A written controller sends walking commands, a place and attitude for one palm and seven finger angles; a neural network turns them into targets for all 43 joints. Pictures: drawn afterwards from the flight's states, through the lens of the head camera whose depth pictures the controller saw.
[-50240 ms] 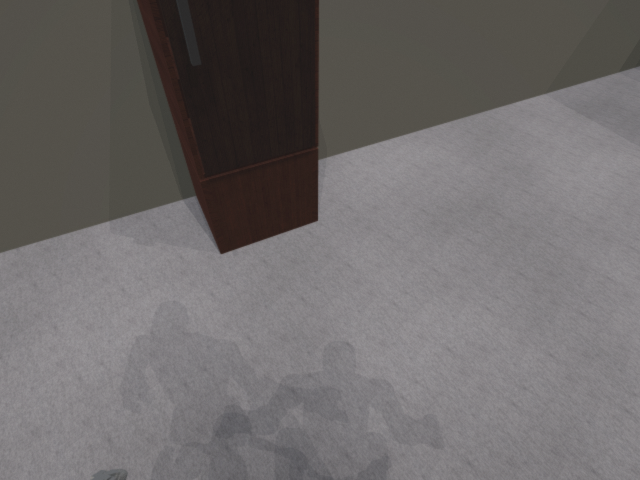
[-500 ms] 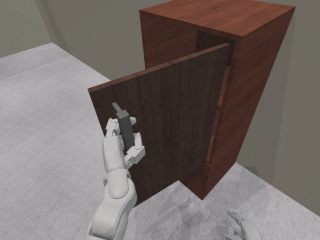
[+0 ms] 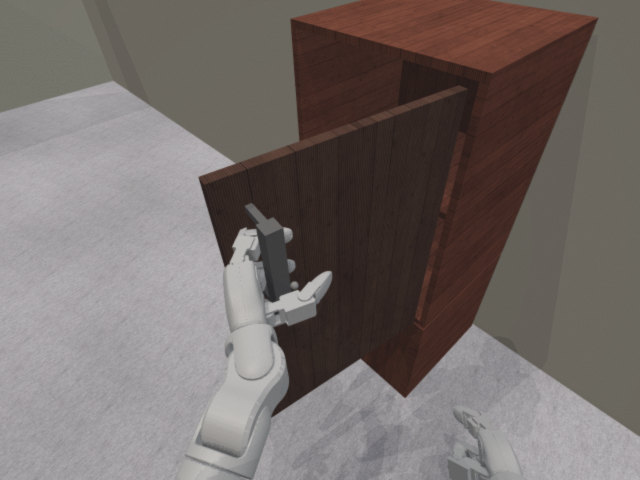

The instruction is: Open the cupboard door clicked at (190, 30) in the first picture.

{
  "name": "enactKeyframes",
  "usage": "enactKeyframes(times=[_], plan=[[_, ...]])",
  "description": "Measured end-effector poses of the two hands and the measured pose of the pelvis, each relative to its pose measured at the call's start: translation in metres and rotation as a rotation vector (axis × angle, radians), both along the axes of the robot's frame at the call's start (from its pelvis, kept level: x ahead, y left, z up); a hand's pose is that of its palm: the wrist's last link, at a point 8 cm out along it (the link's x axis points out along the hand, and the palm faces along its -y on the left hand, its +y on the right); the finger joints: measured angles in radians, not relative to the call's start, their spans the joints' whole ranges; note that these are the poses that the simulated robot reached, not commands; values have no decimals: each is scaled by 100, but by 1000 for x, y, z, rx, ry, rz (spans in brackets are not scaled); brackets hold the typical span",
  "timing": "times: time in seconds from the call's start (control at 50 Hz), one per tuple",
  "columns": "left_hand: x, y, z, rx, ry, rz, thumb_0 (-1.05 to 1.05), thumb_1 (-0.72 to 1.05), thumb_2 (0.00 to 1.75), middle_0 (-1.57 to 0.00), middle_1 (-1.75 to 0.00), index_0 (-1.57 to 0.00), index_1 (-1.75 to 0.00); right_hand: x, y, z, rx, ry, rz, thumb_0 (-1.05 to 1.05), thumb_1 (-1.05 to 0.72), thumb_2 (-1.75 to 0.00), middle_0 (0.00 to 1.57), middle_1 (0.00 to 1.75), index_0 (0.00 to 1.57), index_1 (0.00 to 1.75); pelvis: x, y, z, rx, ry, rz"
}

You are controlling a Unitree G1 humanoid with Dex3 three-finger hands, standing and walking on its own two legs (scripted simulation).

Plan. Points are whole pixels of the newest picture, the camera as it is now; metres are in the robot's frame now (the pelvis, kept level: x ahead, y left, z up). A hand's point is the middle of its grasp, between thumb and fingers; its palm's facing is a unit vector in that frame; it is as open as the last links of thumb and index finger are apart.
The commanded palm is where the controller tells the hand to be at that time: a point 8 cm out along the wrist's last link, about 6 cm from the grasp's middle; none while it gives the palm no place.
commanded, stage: open thumb and fingers to let go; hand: left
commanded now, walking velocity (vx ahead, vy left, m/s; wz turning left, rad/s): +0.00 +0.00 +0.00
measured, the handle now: (268, 266) +0.34 +0.10 +0.12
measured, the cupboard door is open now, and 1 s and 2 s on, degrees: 81 82 82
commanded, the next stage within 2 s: slide the hand sideways off the handle in 0.46 s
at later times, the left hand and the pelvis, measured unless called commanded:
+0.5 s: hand (293, 282) +0.31 +0.06 +0.13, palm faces +0.28 -0.96 +0.00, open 14.5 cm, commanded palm +0.27 +0.10 +0.12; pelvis -0.01 +0.02 +0.00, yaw +0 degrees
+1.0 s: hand (290, 307) +0.28 +0.06 +0.13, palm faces -0.13 -0.99 +0.00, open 16.0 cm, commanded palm +0.24 +0.13 +0.12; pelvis -0.02 +0.02 +0.00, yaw -1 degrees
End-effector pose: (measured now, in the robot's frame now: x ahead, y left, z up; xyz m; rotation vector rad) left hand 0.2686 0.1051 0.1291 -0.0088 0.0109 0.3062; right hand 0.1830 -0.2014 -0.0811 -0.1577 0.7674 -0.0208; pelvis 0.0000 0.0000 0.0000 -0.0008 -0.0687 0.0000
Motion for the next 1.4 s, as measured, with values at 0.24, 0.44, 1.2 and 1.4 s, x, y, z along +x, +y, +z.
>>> enactKeyframes(times=[0.24, 0.44, 1.2, 1.4], plan=[[3, 2, 0, 0, 2, -15, -1, -39, 35, -32, -112, -34, -112, -14, 15, -4, 4, 38, -1, 1, -90, -90, 20, 30, 20, 30, -6, 13, -1, -6, -4, -6], [6, 2, 0, 6, 4, -26, -1, -49, 31, -32, -79, -34, -79, -22, 22, -9, 9, 64, 1, 1, -90, -90, 20, 30, 20, 30, -10, 20, -2, -8, 0, -8], [-27, 31, -8, 8, -27, -414, -2, -50, 30, -22, -34, -20, -34, -15, -4, 12, 13, -73, -55, 1, -90, -90, 20, 30, 20, 30, 1, 7, -1, 5, 13, -43], [-52, 56, -11, 37, -20, -369, -2, -50, 30, -22, -33, -20, -33, 9, -16, 16, -5, -139, -33, 1, -90, -90, 20, 30, 20, 30, 12, -2, -4, 6, 28, -23]])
